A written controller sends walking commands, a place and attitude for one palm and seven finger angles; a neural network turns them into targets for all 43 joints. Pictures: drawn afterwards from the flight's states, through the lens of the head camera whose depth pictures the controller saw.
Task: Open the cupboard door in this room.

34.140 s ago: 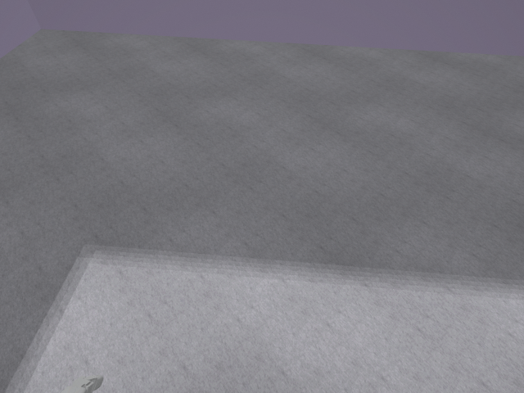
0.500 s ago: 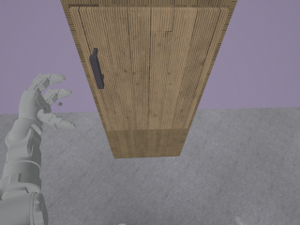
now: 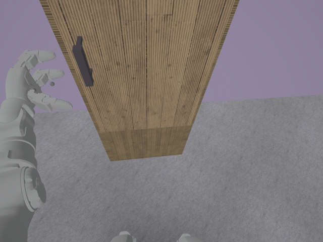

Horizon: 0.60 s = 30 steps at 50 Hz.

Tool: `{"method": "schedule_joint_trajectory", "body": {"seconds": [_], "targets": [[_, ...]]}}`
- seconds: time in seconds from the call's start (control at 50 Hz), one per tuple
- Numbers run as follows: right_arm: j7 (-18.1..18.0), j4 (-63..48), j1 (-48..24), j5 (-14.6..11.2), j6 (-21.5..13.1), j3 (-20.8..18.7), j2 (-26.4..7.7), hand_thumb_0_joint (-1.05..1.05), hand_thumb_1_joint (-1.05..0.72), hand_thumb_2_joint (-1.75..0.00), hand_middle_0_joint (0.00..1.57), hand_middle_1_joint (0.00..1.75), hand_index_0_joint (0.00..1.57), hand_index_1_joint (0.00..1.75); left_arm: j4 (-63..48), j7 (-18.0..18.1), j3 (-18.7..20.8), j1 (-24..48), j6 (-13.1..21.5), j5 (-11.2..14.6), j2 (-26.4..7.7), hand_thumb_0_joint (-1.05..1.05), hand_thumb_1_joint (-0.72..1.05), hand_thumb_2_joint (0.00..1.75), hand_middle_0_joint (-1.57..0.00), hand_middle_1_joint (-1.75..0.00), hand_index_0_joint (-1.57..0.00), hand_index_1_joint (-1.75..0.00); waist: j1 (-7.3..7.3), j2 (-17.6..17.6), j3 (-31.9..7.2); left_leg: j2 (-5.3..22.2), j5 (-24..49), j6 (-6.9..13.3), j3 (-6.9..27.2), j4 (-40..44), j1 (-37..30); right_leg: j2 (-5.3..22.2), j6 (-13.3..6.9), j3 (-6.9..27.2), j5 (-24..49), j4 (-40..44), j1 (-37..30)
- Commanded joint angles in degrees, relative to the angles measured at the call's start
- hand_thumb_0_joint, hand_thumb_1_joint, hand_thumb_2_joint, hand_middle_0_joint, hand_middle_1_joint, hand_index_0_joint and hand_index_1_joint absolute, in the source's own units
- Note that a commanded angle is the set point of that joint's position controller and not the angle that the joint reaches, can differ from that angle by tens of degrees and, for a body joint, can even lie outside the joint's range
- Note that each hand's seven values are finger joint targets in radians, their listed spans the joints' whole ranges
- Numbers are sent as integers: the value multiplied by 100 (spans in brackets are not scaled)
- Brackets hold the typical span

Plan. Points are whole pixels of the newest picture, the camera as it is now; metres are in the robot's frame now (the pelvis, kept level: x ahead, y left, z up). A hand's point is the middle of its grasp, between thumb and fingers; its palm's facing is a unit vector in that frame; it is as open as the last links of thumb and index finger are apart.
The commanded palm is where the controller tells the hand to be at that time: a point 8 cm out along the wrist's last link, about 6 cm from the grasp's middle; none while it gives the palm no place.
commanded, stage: move the hooked fingers beside the handle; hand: left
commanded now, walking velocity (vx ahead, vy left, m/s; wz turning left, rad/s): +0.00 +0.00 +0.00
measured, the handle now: (84, 62) +0.55 +0.19 +0.10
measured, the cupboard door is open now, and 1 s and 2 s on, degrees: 0 0 0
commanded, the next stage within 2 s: slide the fingers in behind the handle in 1.10 s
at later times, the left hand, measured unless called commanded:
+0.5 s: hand (59, 70) +0.52 +0.25 +0.10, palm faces +0.08 -1.00 +0.00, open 13.8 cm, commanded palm +0.48 +0.29 +0.10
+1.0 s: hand (58, 75) +0.50 +0.24 +0.10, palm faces +0.10 -0.99 -0.01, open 14.0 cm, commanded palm +0.47 +0.29 +0.10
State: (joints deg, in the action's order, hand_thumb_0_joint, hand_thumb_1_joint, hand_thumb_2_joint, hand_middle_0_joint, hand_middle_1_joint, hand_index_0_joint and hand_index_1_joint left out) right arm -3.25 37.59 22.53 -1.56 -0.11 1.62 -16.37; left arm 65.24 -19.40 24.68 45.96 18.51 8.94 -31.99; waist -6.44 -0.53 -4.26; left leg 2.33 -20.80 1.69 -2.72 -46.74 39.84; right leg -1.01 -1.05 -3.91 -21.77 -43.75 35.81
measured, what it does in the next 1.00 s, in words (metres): stands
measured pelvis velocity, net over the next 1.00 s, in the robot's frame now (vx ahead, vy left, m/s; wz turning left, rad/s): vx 0.01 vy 0.00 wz -0.01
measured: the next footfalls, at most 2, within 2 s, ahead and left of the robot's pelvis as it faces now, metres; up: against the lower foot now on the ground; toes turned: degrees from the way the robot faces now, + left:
none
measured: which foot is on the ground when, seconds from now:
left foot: down 0.00-1.00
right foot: down 0.00-1.00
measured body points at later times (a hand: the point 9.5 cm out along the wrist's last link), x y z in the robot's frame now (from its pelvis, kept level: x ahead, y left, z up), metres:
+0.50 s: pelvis +0.01 +0.00 -0.01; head +0.13 +0.01 +0.43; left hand +0.51 +0.30 +0.10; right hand -0.02 -0.27 -0.11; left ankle +0.02 +0.10 -0.70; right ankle -0.01 -0.11 -0.70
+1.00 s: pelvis +0.01 +0.00 -0.01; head +0.11 +0.01 +0.43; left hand +0.49 +0.30 +0.11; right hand +0.04 -0.27 -0.11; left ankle +0.02 +0.10 -0.70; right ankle -0.01 -0.11 -0.70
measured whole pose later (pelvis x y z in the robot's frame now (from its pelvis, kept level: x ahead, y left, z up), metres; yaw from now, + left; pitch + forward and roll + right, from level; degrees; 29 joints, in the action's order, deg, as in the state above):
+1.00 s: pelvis +0.01 +0.00 -0.01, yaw -1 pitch +17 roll -3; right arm -1.9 34.4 21.6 -1.0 4.1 2.0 -15.6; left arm 68.5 -16.8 26.1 49.6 18.6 6.0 -34.1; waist -8.0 -0.9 -5.6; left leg 3.2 -22.7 1.4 -2.4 -49.2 43.1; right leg -1.9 -1.3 -4.0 -23.1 -45.2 38.7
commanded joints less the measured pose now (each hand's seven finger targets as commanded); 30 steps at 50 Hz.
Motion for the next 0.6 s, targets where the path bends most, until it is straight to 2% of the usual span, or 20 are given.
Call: {"method": "schedule_joint_trajectory", "body": {"seconds": [0.0,0.02,0.06,0.08,0.12,0.14,0.16,0.18,0.22,0.26,0.28,0.34,0.38,0.42,0.44,0.46,0.48,0.5,0.54,0.58], "targets": [[-109,-419,676,7,-18,-320,-1043,0,-90,-90,20,30,20,30,-894,11,271,2649,282,22,-1835,0,-50,30,-30,-120,-30,-120,-102,-483,-2086,-94,1655,58,506,376,-1634,-164,30,262,1611,437,-250],[-112,-424,708,13,1,-323,-1047,0,-90,-90,20,30,20,30,-966,35,307,2832,302,-27,-1964,0,-50,30,-30,-120,-30,-120,-112,-557,-2123,-91,1646,60,521,364,-1599,-158,32,272,1603,418,-257],[-89,-423,775,37,25,-320,-1017,0,-90,-90,20,30,20,30,-981,73,219,2981,344,-74,-1850,0,-50,30,-30,-120,-30,-120,-151,-785,-2293,-89,1819,47,526,299,-1791,-180,23,257,1661,381,-147],[-93,-387,827,46,48,-333,-1042,0,-90,-90,20,30,20,30,-940,98,281,3047,362,-94,-1956,0,-50,30,-30,-120,-30,-120,-193,-627,-2308,-61,1862,50,555,268,-1783,-187,34,256,1684,376,-119],[-88,-358,880,52,65,-317,-1048,0,-90,-90,20,30,20,30,-783,91,202,3220,344,-123,-1921,0,-50,30,-30,-120,-30,-120,-279,-711,-2258,-63,1739,55,535,227,-1689,-190,41,268,1587,376,-12],[-98,-336,950,67,82,-313,-1071,0,-90,-90,20,30,20,30,-675,106,314,3286,335,-112,-2054,0,-50,30,-30,-120,-30,-120,-306,-483,-2258,-64,1755,84,547,192,-1591,-207,46,278,1641,365,-88],[-102,-353,949,52,97,-310,-1086,0,-90,-90,20,30,20,30,-630,104,359,3361,328,-159,-2223,0,-50,30,-30,-120,-30,-120,-297,-646,-2278,-65,1720,76,530,190,-1519,-193,57,313,1645,363,-90],[-94,-359,976,64,108,-290,-1072,0,-90,-90,20,30,20,30,-537,91,267,3378,288,-194,-2127,0,-50,30,-30,-120,-30,-120,-326,-728,-2304,-73,1704,76,518,173,-1510,-195,57,305,1635,349,-45],[-94,-346,1065,79,149,-285,-1094,0,-90,-90,20,30,20,30,-411,104,376,3456,241,-274,-2388,0,-50,30,-30,-120,-30,-120,-352,-714,-2339,-64,1800,87,513,118,-1400,-192,69,321,1756,324,-94],[-80,-357,1142,103,178,-289,-1092,0,-90,-90,20,30,20,30,-503,122,346,3673,265,-307,-2387,0,-50,30,-30,-120,-30,-120,-398,-882,-2533,-49,1991,77,534,42,-1568,-208,70,308,1840,270,36],[-65,-354,1180,116,183,-285,-1085,0,-90,-90,20,30,20,30,-479,123,348,3666,269,-317,-2381,0,-50,30,-30,-120,-30,-120,-377,-1011,-2611,-47,2084,63,541,11,-1642,-215,59,304,1864,259,70],[-28,-444,1281,146,255,-301,-1095,0,-90,-90,20,30,20,30,-405,59,678,3030,257,-262,-2606,0,-50,30,-30,-120,-30,-120,-180,-815,-2873,-52,2510,73,477,-21,-1576,-249,44,300,2351,178,-344],[5,-533,1241,123,315,-329,-1052,0,-90,-90,20,30,20,30,-720,-23,578,2866,281,-240,-2429,0,-50,30,-30,-120,-30,-120,-116,-886,-2985,-53,2716,64,438,-22,-1709,-259,61,280,2540,174,-391],[14,-559,1217,104,378,-340,-1045,0,-90,-90,20,30,20,30,-755,-41,589,2701,228,-187,-2370,0,-50,30,-30,-120,-30,-120,-106,-831,-2775,-43,2670,70,422,18,-1667,-274,58,255,2505,219,-374],[20,-560,1221,116,394,-344,-1041,0,-90,-90,20,30,20,30,-918,-45,502,2789,251,-130,-2212,0,-50,30,-30,-120,-30,-120,-162,-815,-2763,-39,2768,83,443,23,-1782,-286,46,230,2537,223,-327],[18,-569,1199,106,409,-373,-1038,0,-90,-90,20,30,20,30,-1031,-39,567,2727,262,-103,-2243,0,-50,30,-30,-120,-30,-120,-111,-796,-2832,-30,2808,78,438,28,-1833,-288,59,240,2580,235,-377],[26,-585,1173,103,416,-386,-1029,0,-90,-90,20,30,20,30,-1257,-31,526,2709,289,-84,-2167,0,-50,30,-30,-120,-30,-120,-99,-999,-2920,-29,2914,63,435,37,-1993,-283,49,241,2602,243,-343],[37,-566,1142,96,424,-391,-999,0,-90,-90,20,30,20,30,-1372,-14,430,2697,306,-71,-2017,0,-50,30,-30,-120,-30,-120,-101,-1087,-2884,-20,2959,51,445,39,-2114,-288,38,216,2549,255,-270],[48,-537,1119,90,427,-392,-981,0,-90,-90,20,30,20,30,-1434,40,278,2699,316,-13,-1747,0,-50,30,-30,-120,-30,-120,-167,-966,-2678,-5,2987,59,497,44,-2178,-309,21,179,2425,277,-112],[48,-466,1078,90,429,-403,-988,0,-90,-90,20,30,20,30,-1340,106,262,2766,286,-15,-1699,0,-50,30,-30,-120,-30,-120,-191,-988,-2535,2,2849,40,511,69,-2169,-296,35,182,2322,301,-20]]}}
